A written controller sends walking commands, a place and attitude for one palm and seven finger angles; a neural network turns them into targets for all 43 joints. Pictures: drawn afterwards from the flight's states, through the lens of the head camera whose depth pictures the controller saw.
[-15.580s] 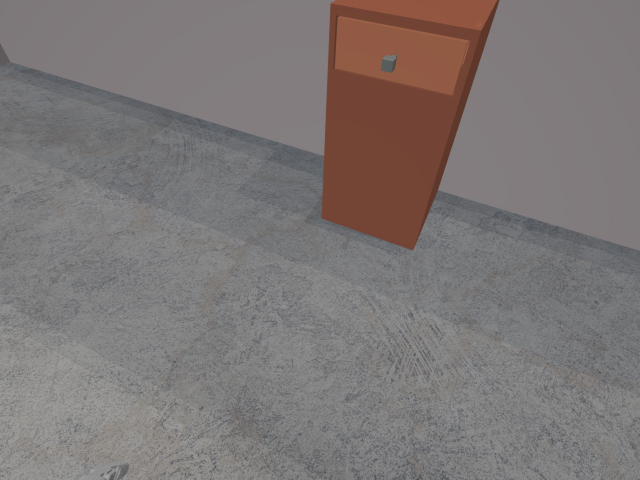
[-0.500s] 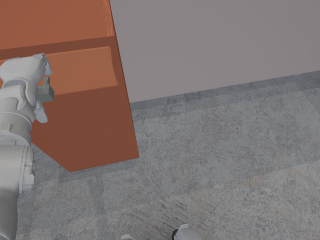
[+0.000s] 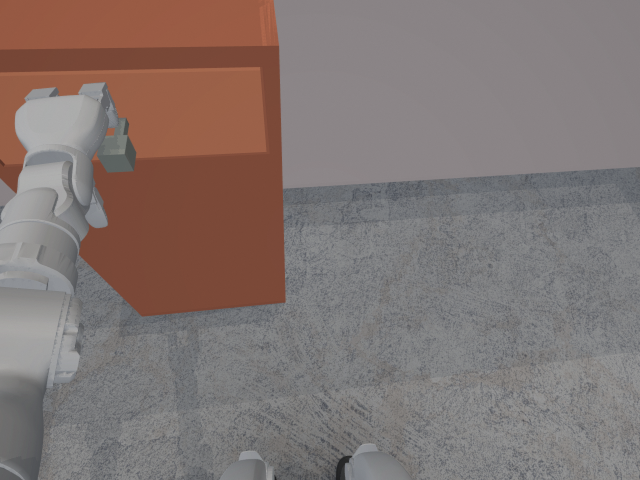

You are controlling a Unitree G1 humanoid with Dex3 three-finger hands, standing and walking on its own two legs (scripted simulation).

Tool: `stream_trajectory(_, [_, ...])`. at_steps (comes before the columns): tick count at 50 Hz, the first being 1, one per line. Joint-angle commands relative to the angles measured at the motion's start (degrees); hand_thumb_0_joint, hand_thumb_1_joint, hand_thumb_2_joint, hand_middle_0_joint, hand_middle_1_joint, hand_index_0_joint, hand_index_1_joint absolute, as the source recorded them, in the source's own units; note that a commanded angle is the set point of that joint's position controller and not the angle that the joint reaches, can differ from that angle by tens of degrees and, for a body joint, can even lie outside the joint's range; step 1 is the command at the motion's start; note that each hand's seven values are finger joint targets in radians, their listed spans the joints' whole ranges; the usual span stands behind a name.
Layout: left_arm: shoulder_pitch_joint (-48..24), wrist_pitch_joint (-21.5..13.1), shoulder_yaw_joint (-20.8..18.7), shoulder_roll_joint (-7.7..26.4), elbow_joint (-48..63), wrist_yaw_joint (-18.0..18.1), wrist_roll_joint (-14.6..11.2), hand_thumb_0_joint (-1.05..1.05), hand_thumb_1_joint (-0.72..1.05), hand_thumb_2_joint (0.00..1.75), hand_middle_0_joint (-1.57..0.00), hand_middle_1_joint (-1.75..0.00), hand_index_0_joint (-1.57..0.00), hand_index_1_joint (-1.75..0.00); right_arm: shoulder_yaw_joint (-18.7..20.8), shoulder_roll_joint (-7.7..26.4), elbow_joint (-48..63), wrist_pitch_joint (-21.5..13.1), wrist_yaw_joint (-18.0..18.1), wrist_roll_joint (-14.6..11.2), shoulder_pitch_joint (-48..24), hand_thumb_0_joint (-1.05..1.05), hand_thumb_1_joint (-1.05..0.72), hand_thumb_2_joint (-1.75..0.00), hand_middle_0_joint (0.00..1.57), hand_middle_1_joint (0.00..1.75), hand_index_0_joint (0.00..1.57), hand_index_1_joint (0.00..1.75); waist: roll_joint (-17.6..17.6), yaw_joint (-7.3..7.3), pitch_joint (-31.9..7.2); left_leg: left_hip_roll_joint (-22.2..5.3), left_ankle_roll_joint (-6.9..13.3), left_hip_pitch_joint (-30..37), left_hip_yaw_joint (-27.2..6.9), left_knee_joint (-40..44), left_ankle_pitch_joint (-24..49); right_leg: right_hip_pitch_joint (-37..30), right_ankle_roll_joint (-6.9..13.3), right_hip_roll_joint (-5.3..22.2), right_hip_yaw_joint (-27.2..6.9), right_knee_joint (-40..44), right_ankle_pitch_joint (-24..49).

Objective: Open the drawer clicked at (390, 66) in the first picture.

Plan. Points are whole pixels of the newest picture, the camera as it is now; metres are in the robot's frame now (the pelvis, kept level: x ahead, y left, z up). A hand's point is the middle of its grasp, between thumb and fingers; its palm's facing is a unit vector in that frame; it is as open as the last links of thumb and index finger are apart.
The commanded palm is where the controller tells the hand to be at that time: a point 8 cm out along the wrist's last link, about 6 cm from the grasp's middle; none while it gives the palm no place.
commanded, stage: lower the fingers behind the handle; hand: left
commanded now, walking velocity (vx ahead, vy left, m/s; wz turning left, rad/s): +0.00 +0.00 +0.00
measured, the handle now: (119, 143) +0.55 +0.25 +0.05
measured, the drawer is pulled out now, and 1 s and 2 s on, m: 0.00 0.00 0.00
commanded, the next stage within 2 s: lift the fingers back up to retry in 0.48 s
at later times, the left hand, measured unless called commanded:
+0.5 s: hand (83, 159) +0.51 +0.28 +0.06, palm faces -0.02 +0.01 -1.00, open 13.8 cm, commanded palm +0.50 +0.26 +0.08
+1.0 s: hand (91, 149) +0.51 +0.26 +0.07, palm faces -0.08 -0.01 -1.00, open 13.6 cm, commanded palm +0.51 +0.25 +0.14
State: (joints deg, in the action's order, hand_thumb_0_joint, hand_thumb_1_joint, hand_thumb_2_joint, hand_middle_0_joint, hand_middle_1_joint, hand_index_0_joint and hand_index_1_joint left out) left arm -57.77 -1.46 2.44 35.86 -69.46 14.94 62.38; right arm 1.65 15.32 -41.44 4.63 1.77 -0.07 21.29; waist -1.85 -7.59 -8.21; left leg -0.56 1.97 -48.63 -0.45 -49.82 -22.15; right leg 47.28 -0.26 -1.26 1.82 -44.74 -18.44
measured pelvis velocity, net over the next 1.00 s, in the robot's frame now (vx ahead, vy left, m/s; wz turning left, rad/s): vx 0.01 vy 0.00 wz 0.00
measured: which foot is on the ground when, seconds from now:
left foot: down 0.00-1.00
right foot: down 0.00-1.00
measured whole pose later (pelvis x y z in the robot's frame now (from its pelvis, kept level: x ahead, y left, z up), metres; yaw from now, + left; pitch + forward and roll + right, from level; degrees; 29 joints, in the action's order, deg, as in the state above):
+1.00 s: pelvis +0.01 +0.00 +0.01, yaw +0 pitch +19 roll -3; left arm -52.2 -7.7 0.2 36.8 -62.3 9.8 61.7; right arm 1.9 14.4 -41.1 4.5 2.5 -0.1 23.7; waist -3.0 -7.2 -7.2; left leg -0.4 2.2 -44.0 0.2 -47.3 -22.4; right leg 43.0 -0.5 -1.2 1.0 -42.5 -18.7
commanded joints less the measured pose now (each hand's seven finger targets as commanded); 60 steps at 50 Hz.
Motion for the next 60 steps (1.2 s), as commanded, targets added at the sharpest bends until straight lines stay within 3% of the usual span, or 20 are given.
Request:
stream_trajectory(1, [-18.64,-1.06,0.46,10.27,5.17,-4.11,0.96,0.0,-0.5,0.3,-0.3,-1.2,-0.3,-1.2,2.79,10.63,2.62,-0.16,1.77,-0.04,9.76,0.0,-0.9,-0.9,0.2,0.3,0.2,0.3,-0.71,-3.62,-13.22,0.93,0.91,14.2,-0.28,6.52,11.63,-6.63,1.92,-2.15,0.05,6.32,6.67])
stream_trajectory(2, [-16.04,-2.0,-0.28,11.2,4.48,-4.64,1.17,0.0,-0.5,0.3,-0.3,-1.2,-0.3,-1.2,2.58,10.47,3.35,-0.14,1.93,-0.09,9.45,0.0,-0.9,-0.9,0.2,0.3,0.2,0.3,-0.49,-2.97,-13.15,1.18,1.01,13.16,0.04,6.11,10.78,-7.12,1.86,-2.09,-0.17,5.9,6.3])
stream_trajectory(5, [-14.62,-4.77,0.26,10.86,4.84,-5.89,1.13,0.0,-0.5,0.3,-0.3,-1.2,-0.3,-1.2,2.21,10.22,4.83,-0.33,2.32,-0.36,8.91,0.0,-0.9,-0.9,0.2,0.3,0.2,0.3,1.06,-3.51,-10.64,1.11,1.12,10.87,-0.17,5.39,7.98,-4.72,1.85,-1.98,-0.09,5.03,4.31])
stream_trajectory(7, [-13.52,-6.8,-0.93,11.77,6.51,-5.87,1.07,0.0,-0.5,0.3,-0.3,-1.2,-0.3,-1.2,2.36,9.9,5.58,-0.44,2.31,-0.19,9.23,0.0,-0.9,-0.9,0.2,0.3,0.2,0.3,0.06,-2.45,-13.31,1.31,1.07,11.06,-0.04,4.56,8.55,-5.29,1.94,-2.0,-0.35,3.98,4.62])
stream_trajectory(11, [-15.19,-8.46,-1.29,10.94,10.09,-4.66,0.38,0.0,-0.5,0.3,-0.3,-1.2,-0.3,-1.2,3.04,9.66,5.51,-0.78,1.95,0.14,10.08,0.0,-0.9,-0.9,0.2,0.3,0.2,0.3,-1.94,-2.65,-18.55,0.86,0.81,13.73,-0.61,2.78,11.85,-3.57,2.0,-2.04,-0.19,2.11,6.22])
stream_trajectory(12, [-14.79,-8.48,-2.45,12.09,9.97,-4.09,0.41,0.0,-0.5,0.3,-0.3,-1.2,-0.3,-1.2,3.08,9.69,5.38,-0.67,1.83,0.21,10.55,0.0,-0.9,-0.9,0.2,0.3,0.2,0.3,-2.27,-2.16,-19.31,0.78,0.61,14.17,-1.03,2.62,12.93,-3.3,1.98,-2.1,0.01,1.65,6.39])
stream_trajectory(15, [-14.82,-7.47,-0.82,9.04,10.5,-2.83,0.07,0.0,-0.5,0.3,-0.3,-1.2,-0.3,-1.2,3.52,9.57,4.85,-0.51,1.27,0.29,10.79,0.0,-0.9,-0.9,0.2,0.3,0.2,0.3,-2.61,-2.23,-20.15,0.59,0.28,15.4,-1.32,2.4,14.24,-2.44,1.98,-2.28,0.38,1.49,6.54])
stream_trajectory(17, [-15.95,-6.61,-1.77,10.27,10.43,-1.82,0.28,0.0,-0.5,0.3,-0.3,-1.2,-0.3,-1.2,3.65,9.89,4.17,-0.3,1.06,0.3,11.09,0.0,-0.9,-0.9,0.2,0.3,0.2,0.3,-2.15,-2.52,-20.8,0.52,0.34,15.56,-1.47,2.4,14.49,-2.59,1.83,-2.3,0.4,1.7,6.57])
stream_trajectory(22, [-17.79,-3.35,0.3,8.62,8.29,-0.96,0.82,0.0,-0.5,0.3,-0.3,-1.2,-0.3,-1.2,3.57,10.01,3.29,0.2,0.87,0.0,11.07,0.0,-0.9,-0.9,0.2,0.3,0.2,0.3,-2.99,-3.23,-17.78,0.6,0.28,15.38,-1.48,3.71,13.18,-2.12,1.96,-2.38,0.53,2.94,5.57])
stream_trajectory(29, [-19.14,-1.48,0.75,9.76,5.92,-2.31,1.34,0.0,-0.5,0.3,-0.3,-1.2,-0.3,-1.2,3.1,10.26,3.27,0.22,1.26,-0.33,10.59,0.0,-0.9,-0.9,0.2,0.3,0.2,0.3,-2.95,-3.83,-14.74,0.81,0.48,14.04,-1.36,4.9,9.08,-1.89,2.02,-2.14,0.41,3.92,3.27])
stream_trajectory(34, [-24.55,-2.9,0.31,10.7,12.34,-2.82,0.59,0.0,-0.5,0.3,-0.3,-1.2,-0.3,-1.2,3.14,9.9,3.86,-0.42,1.47,-0.05,10.33,0.0,-0.9,-0.9,0.2,0.3,0.2,0.3,-7.04,-3.41,-19.01,0.65,0.21,18.79,-1.92,5.92,9.47,-3.1,2.05,-2.1,0.45,4.3,3.09])
stream_trajectory(38, [-24.81,-4.41,-1.6,12.32,15.19,-2.94,-0.07,0.0,-0.5,0.3,-0.3,-1.2,-0.3,-1.2,3.39,9.77,3.79,-0.82,1.74,0.07,10.48,0.0,-0.9,-0.9,0.2,0.3,0.2,0.3,-6.35,-2.87,-21.73,0.33,0.07,22.03,-2.57,6.4,12.27,-5.02,2.09,-2.34,0.57,4.83,4.5])
stream_trajectory(39, [-26.13,-4.88,-0.38,10.91,16.54,-3.02,-0.45,0.0,-0.5,0.3,-0.3,-1.2,-0.3,-1.2,3.36,9.61,3.87,-1.08,1.79,0.15,10.25,0.0,-0.9,-0.9,0.2,0.3,0.2,0.3,-6.63,-3.22,-21.56,0.42,0.17,22.44,-2.5,6.54,12.49,-5.19,1.95,-2.29,0.45,5.2,4.62])
stream_trajectory(42, [-26.16,-6.66,-3.37,13.72,20.88,-2.79,-1.23,0.0,-0.5,0.3,-0.3,-1.2,-0.3,-1.2,3.71,9.62,3.77,-1.43,1.9,0.35,10.42,0.0,-0.9,-0.9,0.2,0.3,0.2,0.3,-8.41,-1.96,-25.88,0.37,0.04,26.18,-2.46,6.59,16.95,-7.68,2.13,-2.4,0.17,5.53,7.04])
stream_trajectory(44, [-24.66,-7.11,-3.3,12.75,20.66,-2.72,-1.88,0.0,-0.5,0.3,-0.3,-1.2,-0.3,-1.2,3.76,9.4,3.58,-1.35,1.89,0.3,10.23,0.0,-0.9,-0.9,0.2,0.3,0.2,0.3,-7.1,-1.9,-23.74,0.28,-0.03,26.51,-2.44,7.17,17.95,-8.2,2.05,-2.54,0.48,6.33,7.51])
stream_trajectory(47, [-25.23,-7.52,-6.88,16.96,21.65,-1.44,-1.75,0.0,-0.5,0.3,-0.3,-1.2,-0.3,-1.2,3.63,9.69,3.18,-1.09,1.78,0.28,10.14,0.0,-0.9,-0.9,0.2,0.3,0.2,0.3,-6.94,-0.94,-23.74,0.43,-0.12,26.0,-2.25,7.83,20.53,-10.47,2.14,-2.51,0.48,6.45,9.55])
stream_trajectory(50, [-24.72,-6.78,-7.31,17.0,22.4,-0.24,-1.44,0.0,-0.5,0.3,-0.3,-1.2,-0.3,-1.2,3.68,9.59,3.2,-1.01,1.37,0.2,9.33,0.0,-0.9,-0.9,0.2,0.3,0.2,0.3,-6.99,-0.54,-22.7,0.6,-0.11,26.13,-1.71,8.57,22.01,-12.32,2.16,-2.53,0.46,7.16,11.21])
stream_trajectory(55, [-25.77,-6.88,-9.63,19.78,26.96,0.47,-1.9,0.0,-0.5,0.3,-0.3,-1.2,-0.3,-1.2,4.0,9.65,3.72,-0.69,1.36,0.16,8.29,0.0,-0.9,-0.9,0.2,0.3,0.2,0.3,-7.24,-0.04,-25.94,0.94,0.03,28.74,-0.87,9.03,27.2,-17.48,1.87,-2.43,0.0,7.84,16.73])
stream_trajectory(57, [-25.59,-7.32,-10.75,20.92,30.26,0.55,-2.29,0.0,-0.5,0.3,-0.3,-1.2,-0.3,-1.2,4.21,9.61,3.93,-0.61,1.43,0.19,7.86,0.0,-0.9,-0.9,0.2,0.3,0.2,0.3,-8.75,0.63,-29.09,0.94,-0.1,31.62,-0.84,8.98,32.05,-19.55,1.84,-2.36,-0.17,7.87,19.79])
stream_trajectory(60, [-22.7,-6.83,-12.18,22.05,29.84,0.15,-2.43,0.0,-0.5,0.3,-0.3,-1.2,-0.3,-1.2,4.23,9.45,3.86,-0.19,1.44,0.13,6.97,0.0,-0.9,-0.9,0.2,0.3,0.2,0.3,-7.96,1.34,-28.42,0.94,-0.2,31.96,-0.45,9.07,36.45,-21.75,1.68,-2.32,-0.14,7.97,23.08])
